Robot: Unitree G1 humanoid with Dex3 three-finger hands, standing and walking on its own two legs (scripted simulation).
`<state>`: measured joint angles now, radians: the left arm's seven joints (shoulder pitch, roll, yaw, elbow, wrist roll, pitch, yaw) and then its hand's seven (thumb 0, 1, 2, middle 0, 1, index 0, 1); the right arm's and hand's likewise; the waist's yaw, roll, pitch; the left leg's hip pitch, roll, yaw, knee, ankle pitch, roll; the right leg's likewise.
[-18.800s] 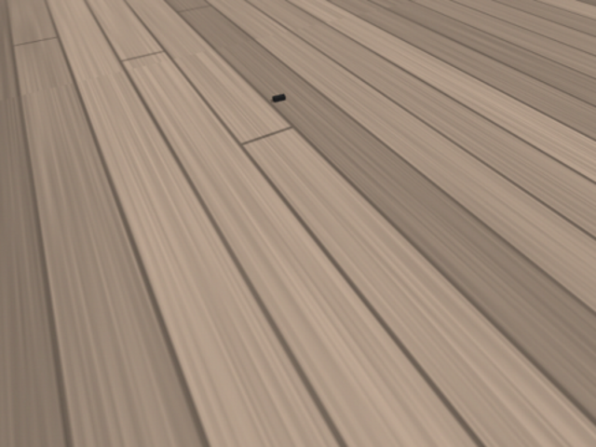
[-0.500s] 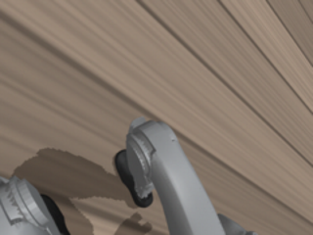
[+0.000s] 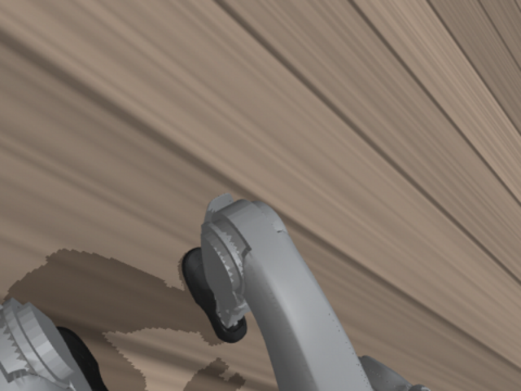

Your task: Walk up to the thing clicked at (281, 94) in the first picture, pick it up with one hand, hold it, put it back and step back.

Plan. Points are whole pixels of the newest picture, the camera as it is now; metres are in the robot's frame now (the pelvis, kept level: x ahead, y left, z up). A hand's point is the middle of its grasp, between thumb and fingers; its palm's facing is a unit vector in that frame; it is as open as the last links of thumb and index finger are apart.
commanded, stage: close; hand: left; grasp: from above
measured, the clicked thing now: out of the picture +0.44 +0.32 -0.31
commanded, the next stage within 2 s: settle in 1.38 s
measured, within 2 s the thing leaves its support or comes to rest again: leaves its support in 1.80 s
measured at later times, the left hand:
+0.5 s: hand out of the picture +0.44 +0.32 -0.28, palm faces -0.33 -0.31 -0.89, open 11.9 cm
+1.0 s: hand out of the picture +0.44 +0.32 -0.27, palm faces -0.34 -0.30 -0.89, open 9.1 cm
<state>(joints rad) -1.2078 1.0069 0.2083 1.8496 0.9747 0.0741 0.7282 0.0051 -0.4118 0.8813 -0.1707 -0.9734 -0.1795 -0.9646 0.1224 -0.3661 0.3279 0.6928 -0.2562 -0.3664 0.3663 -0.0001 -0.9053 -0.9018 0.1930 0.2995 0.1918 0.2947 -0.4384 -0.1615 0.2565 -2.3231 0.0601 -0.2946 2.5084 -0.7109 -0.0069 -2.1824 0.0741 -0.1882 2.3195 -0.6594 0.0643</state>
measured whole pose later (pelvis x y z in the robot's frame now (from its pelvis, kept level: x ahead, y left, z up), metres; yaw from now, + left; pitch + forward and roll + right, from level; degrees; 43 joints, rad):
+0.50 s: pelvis +0.00 +0.00 +0.00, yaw +0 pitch +27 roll -16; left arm -1.20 1.00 0.16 1.85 0.98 0.05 0.73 0.00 -0.16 0.68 -0.37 -0.79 -0.38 -0.77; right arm 0.11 -0.37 0.34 0.67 -0.26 -0.37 0.35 0.00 -0.90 -0.90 0.19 0.30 0.19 0.29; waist -0.44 -0.17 0.27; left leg -2.31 0.06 -0.30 2.50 -0.71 -0.01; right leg -2.17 0.07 -0.19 2.30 -0.66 0.06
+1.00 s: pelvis +0.00 +0.00 +0.01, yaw +0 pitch +27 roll -16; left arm -1.18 1.01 0.14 1.84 0.96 0.04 0.71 0.01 0.22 0.45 -0.63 -0.59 -0.65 -0.55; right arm 0.11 -0.36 0.34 0.67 -0.26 -0.36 0.34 0.00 -0.91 -0.90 0.19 0.30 0.19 0.29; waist -0.43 -0.17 0.27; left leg -2.30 0.06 -0.30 2.49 -0.70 -0.01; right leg -2.16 0.08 -0.19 2.30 -0.65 0.06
